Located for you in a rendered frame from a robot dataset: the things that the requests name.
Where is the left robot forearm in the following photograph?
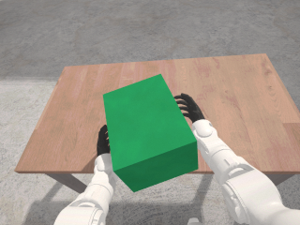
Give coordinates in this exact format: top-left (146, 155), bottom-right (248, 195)
top-left (53, 153), bottom-right (119, 225)

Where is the robot left hand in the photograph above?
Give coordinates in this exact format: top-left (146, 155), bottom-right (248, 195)
top-left (97, 125), bottom-right (111, 156)

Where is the robot right shin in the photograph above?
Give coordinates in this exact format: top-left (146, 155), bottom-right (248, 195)
top-left (187, 217), bottom-right (199, 224)

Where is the left robot upper arm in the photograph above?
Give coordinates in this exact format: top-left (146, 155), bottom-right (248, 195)
top-left (55, 206), bottom-right (106, 225)

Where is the right robot upper arm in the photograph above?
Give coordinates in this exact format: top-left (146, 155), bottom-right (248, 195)
top-left (221, 170), bottom-right (300, 225)

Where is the right robot forearm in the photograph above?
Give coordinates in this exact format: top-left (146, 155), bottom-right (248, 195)
top-left (191, 119), bottom-right (283, 203)

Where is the table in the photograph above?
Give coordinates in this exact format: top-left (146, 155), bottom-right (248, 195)
top-left (14, 53), bottom-right (300, 194)

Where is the robot right hand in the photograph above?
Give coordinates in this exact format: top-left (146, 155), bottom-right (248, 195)
top-left (174, 93), bottom-right (205, 123)

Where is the carton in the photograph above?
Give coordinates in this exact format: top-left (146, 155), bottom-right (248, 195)
top-left (103, 74), bottom-right (199, 192)

